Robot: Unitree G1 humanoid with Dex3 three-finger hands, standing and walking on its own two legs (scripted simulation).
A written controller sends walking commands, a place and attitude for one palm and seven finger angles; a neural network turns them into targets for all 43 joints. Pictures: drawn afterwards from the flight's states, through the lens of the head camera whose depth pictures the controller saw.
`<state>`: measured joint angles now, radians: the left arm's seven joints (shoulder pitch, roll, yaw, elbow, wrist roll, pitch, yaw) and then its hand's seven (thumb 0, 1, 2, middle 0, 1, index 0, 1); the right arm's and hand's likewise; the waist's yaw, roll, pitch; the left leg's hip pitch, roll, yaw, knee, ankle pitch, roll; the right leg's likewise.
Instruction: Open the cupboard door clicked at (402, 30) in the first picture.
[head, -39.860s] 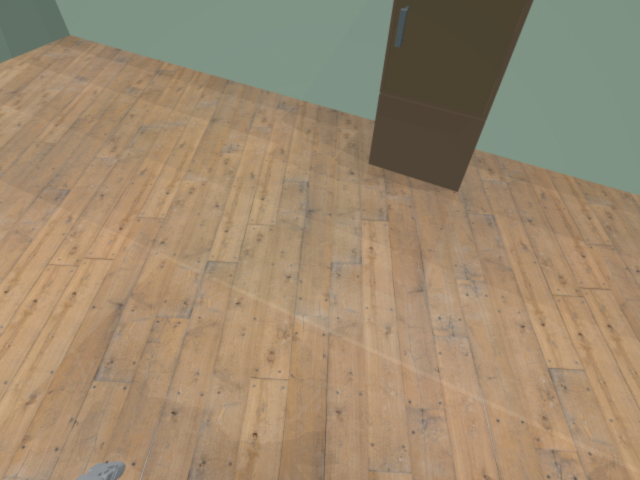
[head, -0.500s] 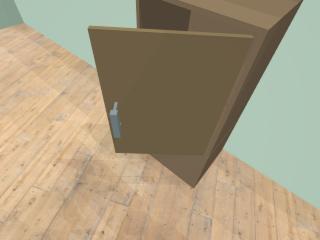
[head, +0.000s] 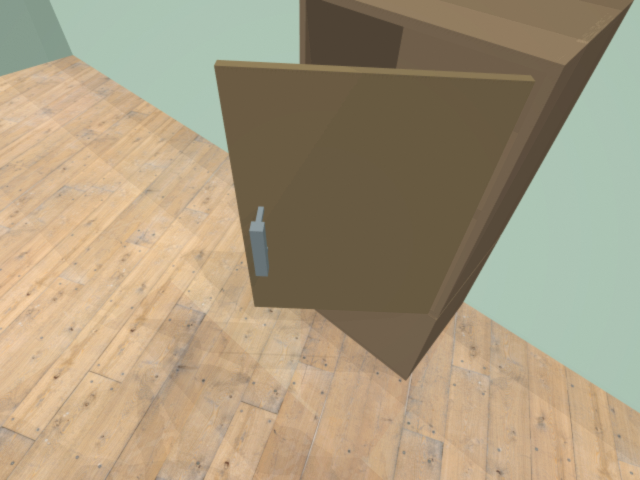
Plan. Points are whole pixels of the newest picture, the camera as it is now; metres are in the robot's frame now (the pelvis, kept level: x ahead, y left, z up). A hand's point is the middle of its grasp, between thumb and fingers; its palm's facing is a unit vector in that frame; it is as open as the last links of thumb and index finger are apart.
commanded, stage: look again from close up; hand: left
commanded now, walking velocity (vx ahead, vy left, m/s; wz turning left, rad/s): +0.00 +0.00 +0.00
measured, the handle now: (261, 241) +0.53 +0.14 -0.07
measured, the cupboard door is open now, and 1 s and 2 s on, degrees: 40 40 40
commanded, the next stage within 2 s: raise the hand with hooked fingers in 0.48 s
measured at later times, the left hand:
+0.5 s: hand out of the picture +0.01 +0.15 -0.18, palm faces +0.02 -0.99 -0.16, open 7.3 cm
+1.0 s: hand (215, 461) +0.16 +0.15 -0.08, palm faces +0.06 -1.00 +0.01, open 8.5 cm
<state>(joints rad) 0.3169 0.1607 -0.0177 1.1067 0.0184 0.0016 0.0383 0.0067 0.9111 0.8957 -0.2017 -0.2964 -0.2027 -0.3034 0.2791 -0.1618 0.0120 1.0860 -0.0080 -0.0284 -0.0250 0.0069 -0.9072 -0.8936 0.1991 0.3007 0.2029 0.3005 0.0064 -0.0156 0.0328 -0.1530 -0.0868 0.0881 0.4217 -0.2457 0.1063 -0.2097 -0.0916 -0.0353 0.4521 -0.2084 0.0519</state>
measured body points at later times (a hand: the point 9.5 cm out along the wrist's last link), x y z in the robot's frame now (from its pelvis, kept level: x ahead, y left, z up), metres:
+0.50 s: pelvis +0.01 -0.01 +0.00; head +0.01 +0.00 +0.45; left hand +0.01 +0.20 -0.17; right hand +0.01 -0.23 -0.15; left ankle -0.01 +0.05 -0.74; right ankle +0.02 -0.16 -0.74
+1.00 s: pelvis -0.02 -0.06 -0.09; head +0.02 -0.04 +0.35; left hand +0.15 +0.20 -0.08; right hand +0.22 -0.31 -0.11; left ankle -0.01 +0.04 -0.74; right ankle +0.02 -0.15 -0.74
